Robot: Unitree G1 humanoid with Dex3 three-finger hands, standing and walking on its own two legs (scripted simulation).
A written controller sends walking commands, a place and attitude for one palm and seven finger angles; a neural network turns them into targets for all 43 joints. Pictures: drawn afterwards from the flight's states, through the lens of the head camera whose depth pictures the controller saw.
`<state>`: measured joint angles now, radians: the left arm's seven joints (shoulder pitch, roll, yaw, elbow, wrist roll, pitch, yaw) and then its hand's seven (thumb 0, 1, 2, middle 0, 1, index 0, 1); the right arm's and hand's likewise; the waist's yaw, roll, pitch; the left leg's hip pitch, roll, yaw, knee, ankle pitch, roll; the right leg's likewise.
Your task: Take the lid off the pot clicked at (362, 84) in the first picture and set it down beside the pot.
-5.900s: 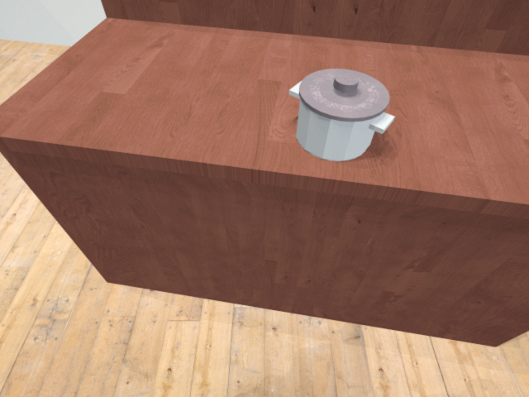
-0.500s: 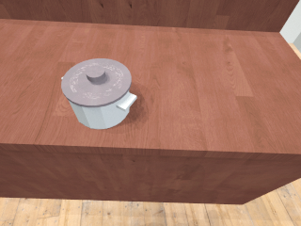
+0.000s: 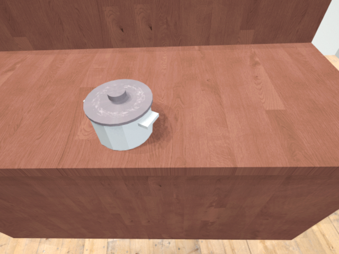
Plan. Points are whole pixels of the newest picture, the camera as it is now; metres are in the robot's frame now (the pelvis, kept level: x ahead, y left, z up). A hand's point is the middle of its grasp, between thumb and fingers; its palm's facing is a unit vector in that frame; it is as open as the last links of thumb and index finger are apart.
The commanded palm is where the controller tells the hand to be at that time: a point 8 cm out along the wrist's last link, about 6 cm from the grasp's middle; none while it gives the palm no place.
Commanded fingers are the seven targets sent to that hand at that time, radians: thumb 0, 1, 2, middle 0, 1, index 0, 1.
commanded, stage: come to a stop and stand still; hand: left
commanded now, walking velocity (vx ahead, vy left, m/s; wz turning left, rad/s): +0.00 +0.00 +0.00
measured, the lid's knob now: (116, 93) +0.44 +0.16 +0.16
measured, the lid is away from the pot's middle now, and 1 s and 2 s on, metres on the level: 0.00 0.00 0.00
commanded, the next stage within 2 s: look again from close up in 0.10 s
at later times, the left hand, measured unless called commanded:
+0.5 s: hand out of the picture +0.01 +0.16 -0.16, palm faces +0.01 -0.98 -0.21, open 7.4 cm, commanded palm none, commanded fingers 0.00 0.90 0.90 -0.20 -0.30 -0.20 -0.30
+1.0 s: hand out of the picture +0.02 +0.14 -0.16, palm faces +0.03 -0.98 -0.19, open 7.4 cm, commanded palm none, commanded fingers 0.00 0.90 0.90 -0.20 -0.30 -0.20 -0.30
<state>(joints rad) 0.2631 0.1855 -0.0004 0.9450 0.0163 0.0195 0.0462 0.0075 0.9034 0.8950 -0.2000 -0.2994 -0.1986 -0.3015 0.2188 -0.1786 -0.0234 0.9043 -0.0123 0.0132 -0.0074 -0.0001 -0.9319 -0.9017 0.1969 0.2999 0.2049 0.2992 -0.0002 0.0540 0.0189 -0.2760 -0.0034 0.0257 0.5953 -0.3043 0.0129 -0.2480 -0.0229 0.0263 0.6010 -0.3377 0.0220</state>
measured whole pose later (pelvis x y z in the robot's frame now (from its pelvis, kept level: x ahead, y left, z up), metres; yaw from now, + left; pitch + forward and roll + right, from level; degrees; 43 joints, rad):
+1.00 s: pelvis +0.02 -0.02 +0.01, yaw +0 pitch +0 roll +0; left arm 0.29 0.15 0.00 1.08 0.01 -0.01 0.04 0.01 0.91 0.90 -0.20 -0.30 -0.20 -0.30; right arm 0.28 -0.14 0.00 1.11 0.00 -0.02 -0.04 0.02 -0.93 -0.90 0.19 0.30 0.20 0.30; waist 0.00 0.00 0.05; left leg -0.19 0.03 0.01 0.46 -0.27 -0.03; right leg -0.16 0.01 0.01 0.47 -0.30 -0.01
